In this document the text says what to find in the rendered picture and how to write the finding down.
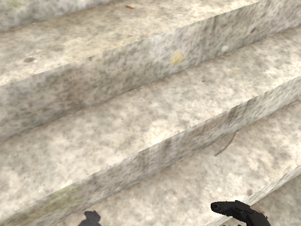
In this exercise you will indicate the right robot hand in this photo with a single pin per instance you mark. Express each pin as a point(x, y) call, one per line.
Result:
point(240, 211)

